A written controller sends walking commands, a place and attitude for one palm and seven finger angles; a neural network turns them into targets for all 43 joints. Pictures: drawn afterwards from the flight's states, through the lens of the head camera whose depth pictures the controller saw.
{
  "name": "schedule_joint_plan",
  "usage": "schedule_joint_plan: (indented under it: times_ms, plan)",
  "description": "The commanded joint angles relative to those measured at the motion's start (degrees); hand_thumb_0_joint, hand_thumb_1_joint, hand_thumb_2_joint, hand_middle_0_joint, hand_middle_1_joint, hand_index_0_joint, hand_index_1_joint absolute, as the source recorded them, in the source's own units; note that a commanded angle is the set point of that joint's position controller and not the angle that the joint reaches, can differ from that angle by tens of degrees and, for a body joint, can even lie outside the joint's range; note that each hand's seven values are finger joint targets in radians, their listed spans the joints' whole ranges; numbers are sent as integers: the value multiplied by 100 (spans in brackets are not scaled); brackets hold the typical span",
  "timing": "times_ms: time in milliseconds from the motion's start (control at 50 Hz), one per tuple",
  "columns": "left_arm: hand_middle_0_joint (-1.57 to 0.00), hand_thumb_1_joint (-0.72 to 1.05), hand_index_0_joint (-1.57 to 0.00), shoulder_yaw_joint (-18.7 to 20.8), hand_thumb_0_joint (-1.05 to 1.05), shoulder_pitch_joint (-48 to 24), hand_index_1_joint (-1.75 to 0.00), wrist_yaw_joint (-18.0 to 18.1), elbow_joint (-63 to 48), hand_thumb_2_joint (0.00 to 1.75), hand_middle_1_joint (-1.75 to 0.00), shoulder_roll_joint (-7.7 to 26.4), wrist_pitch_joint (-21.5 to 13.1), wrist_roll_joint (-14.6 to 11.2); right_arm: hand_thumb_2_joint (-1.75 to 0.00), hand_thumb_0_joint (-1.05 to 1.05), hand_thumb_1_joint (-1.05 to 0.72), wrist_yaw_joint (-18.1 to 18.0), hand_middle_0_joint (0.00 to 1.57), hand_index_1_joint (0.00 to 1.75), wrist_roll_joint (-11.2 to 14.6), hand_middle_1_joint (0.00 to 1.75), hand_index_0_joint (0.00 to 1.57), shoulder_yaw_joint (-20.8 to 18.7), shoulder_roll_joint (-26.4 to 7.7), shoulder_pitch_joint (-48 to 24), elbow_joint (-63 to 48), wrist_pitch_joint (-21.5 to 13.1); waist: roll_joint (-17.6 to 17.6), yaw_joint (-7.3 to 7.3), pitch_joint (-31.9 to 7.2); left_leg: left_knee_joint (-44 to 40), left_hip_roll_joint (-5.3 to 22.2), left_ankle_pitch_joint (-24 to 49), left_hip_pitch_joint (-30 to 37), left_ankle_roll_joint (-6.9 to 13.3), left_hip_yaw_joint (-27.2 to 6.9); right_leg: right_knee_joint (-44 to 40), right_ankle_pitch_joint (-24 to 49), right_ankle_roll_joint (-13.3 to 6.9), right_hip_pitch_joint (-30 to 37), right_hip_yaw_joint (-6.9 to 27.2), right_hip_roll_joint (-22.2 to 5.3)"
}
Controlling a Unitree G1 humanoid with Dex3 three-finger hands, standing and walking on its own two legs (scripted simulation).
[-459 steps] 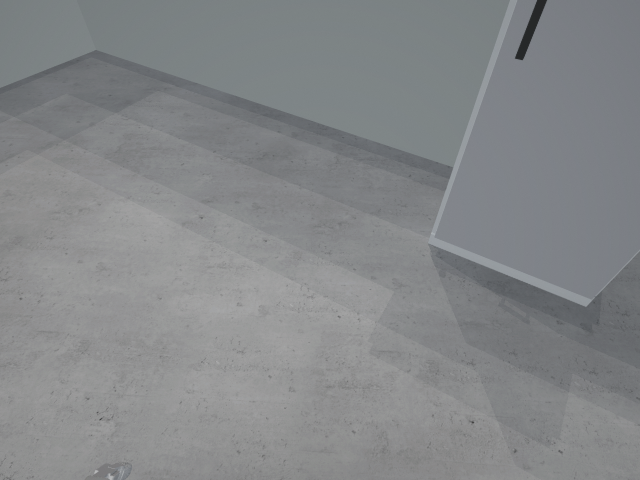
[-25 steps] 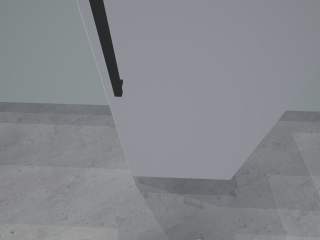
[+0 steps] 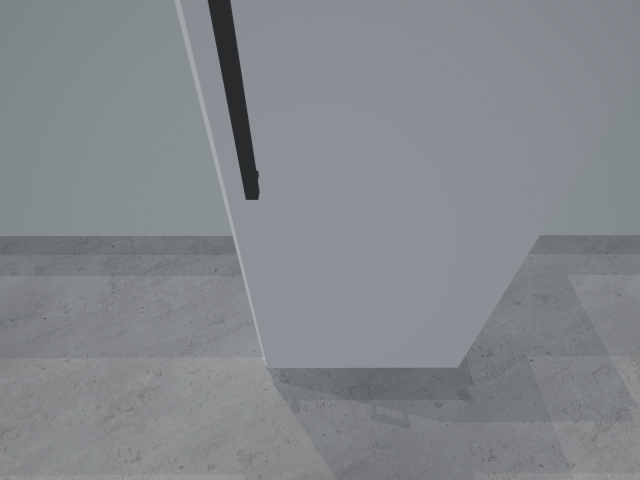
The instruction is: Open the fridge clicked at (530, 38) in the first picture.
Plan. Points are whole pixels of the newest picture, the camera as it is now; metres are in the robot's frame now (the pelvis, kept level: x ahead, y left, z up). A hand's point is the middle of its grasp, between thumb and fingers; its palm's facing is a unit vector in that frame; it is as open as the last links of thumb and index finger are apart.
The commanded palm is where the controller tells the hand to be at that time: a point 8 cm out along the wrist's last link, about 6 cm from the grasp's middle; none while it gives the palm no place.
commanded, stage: come to a stop and stand still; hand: left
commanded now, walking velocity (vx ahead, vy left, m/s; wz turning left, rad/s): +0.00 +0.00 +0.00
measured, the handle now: (239, 97) +0.53 +0.14 +0.22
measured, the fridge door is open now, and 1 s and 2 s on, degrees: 0 0 0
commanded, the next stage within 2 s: look again from close up in 0.66 s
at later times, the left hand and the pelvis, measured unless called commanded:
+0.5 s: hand out of the picture -0.02 +0.17 -0.18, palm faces +0.03 -0.98 -0.20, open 7.3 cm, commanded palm none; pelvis -0.02 +0.00 -0.01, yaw +1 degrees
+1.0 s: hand out of the picture -0.04 +0.18 -0.18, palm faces +0.04 -0.98 -0.19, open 7.3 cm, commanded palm none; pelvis -0.03 +0.00 +0.00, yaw +2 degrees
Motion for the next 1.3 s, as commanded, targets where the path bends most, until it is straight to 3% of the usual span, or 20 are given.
schedule_joint_plan:
  times_ms: [0, 100, 260, 280, 300, 320, 340, 360, 420, 480, 580, 680, 800, 920, 1280]
  plan:
    - [-20, 90, -20, 125, 0, 189, -30, 39, -177, 90, -30, 630, -76, -17, -90, 0, -90, 4, 20, 30, 16, 30, 20, -75, -455, 322, -73, -70, -148, -20, 449, -786, 629, -625, -233, -19, -752, -757, -481, -115, -480, 524, -429]
    - [-20, 90, -20, 125, 0, 324, -30, 47, -148, 90, -30, 561, -87, -22, -90, 0, -90, -9, 20, 30, 7, 30, 20, -68, -378, 496, 10, -90, 77, 6, 379, -836, 646, -680, -357, -12, -776, -677, -277, -127, -351, 470, -408]
    - [-20, 90, -20, 116, 0, 396, -30, 60, -98, 90, -30, 443, -120, -31, -90, 0, -90, -27, 20, 30, 11, 30, 20, -64, -247, 766, 102, -116, -116, -21, 368, -783, 645, -500, -373, -23, -742, -652, -188, -133, -357, 458, -407]
    - [-20, 90, -20, 28, 0, 756, -30, 252, -24, 90, -30, 629, -261, 67, -90, 0, -90, 52, 20, 30, 8, 30, 20, -7, -523, 81, -339, -222, -18, 236, 455, 484, 711, 303, -753, -164, -391, -414, 1084, -217, -361, 507, -648]
    - [-20, 90, -20, 57, 0, 654, -30, 205, -72, 90, -30, 832, -404, 49, -90, 0, -90, 69, 20, 30, 15, 30, 20, 44, -355, 252, -497, -267, -10, -54, 71, 360, 460, 590, -522, -197, -482, -223, 2547, -326, -158, 571, -838]
    - [-20, 90, -20, 93, 0, 611, -30, 172, -227, 90, -30, 800, -405, 18, -90, 0, -90, 37, 20, 30, -18, 30, 20, 22, -162, 749, -433, -304, 124, -119, -525, 213, 394, 326, -306, -133, -527, 73, 2361, -370, 218, 575, -842]
    - [-20, 90, -20, 79, 0, 542, -30, 158, -249, 90, -30, 728, -379, -18, -90, 0, -90, 15, 20, 30, -17, 30, 20, 9, -243, 857, -390, -307, -17, -127, -875, 259, 495, 605, -237, -78, -597, 145, 1783, -371, 314, 466, -720]
    - [-20, 90, -20, 60, 0, 474, -30, 138, -284, 90, -30, 667, -351, -35, -90, 0, -90, 4, 20, 30, -6, 30, 20, 6, -322, 823, -389, -284, -148, -120, -847, 224, 561, 592, -254, -46, -648, 68, 1078, -347, 228, 441, -617]
    - [-20, 90, -20, 64, 0, 351, -30, 102, -428, 90, -30, 594, -255, -3, -90, 0, -90, 7, 20, 30, -26, 30, 20, -20, -411, 699, -531, -229, -135, -99, 10, -34, 597, 41, -707, 12, -803, -82, -197, -308, -348, 393, -448]
    - [-20, 90, -20, 80, 0, 417, -30, 79, -540, 90, -30, 598, -195, 29, -90, 0, -90, 28, 20, 30, -41, 30, 20, -62, -496, 653, -640, -175, -32, -77, 588, -402, 569, -1029, -1200, 31, -964, -107, -753, -310, -664, 384, -341]
    - [-20, 90, -20, 104, 0, 531, -30, 61, -703, 90, -30, 651, -181, 42, -90, 0, -90, 35, 20, 30, -39, 30, 20, -85, -625, 593, -741, -183, -138, -43, 586, -586, 602, -1273, -1259, 74, -1055, -99, -616, -287, -617, 365, -314]
    - [-20, 90, -20, 132, 0, 551, -30, 36, -822, 90, -30, 766, -203, 43, -90, 0, -90, 46, 20, 30, -37, 30, 20, -93, -724, 501, -805, -197, -204, -40, 432, -519, 545, -1049, -1076, 80, -966, -281, -619, -292, -601, 464, -387]
    - [-20, 90, -20, 141, 0, 523, -30, 14, -866, 90, -30, 872, -219, 31, -90, 0, -90, 50, 20, 30, -24, 30, 20, -91, -766, 465, -766, -214, -163, -39, 203, -454, 548, -757, -863, 67, -923, -413, -507, -289, -480, 485, -434]
    - [-20, 90, -20, 134, 0, 528, -30, 2, -799, 90, -30, 915, -215, 29, -90, 0, -90, 55, 20, 30, -15, 30, 20, -76, -828, 389, -670, -218, 31, -17, 208, -559, 583, -839, -968, 42, -946, -434, -378, -272, -318, 443, -444]
    - [-20, 90, -20, 80, 0, 535, -30, 22, -585, 90, -30, 756, -200, 7, -90, 0, -90, 52, 20, 30, 3, 30, 20, -22, -656, 420, -361, -200, -75, -1, 204, -654, 600, -453, -792, -9, -890, -470, -14, -222, -147, 352, -464]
